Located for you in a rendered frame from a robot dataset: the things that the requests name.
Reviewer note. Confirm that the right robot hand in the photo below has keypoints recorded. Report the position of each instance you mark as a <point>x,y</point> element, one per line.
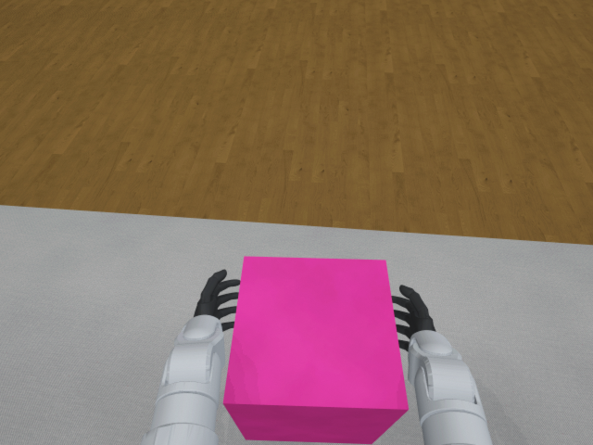
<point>418,316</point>

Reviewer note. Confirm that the left robot hand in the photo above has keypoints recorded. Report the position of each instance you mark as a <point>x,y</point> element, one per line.
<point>210,301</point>

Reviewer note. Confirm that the left robot forearm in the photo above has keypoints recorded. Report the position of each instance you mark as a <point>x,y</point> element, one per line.
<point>189,389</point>

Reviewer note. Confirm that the carton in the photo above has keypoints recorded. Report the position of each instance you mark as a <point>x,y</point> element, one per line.
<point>315,354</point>

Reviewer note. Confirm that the right robot forearm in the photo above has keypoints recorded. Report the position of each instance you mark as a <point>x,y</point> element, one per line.
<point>449,406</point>

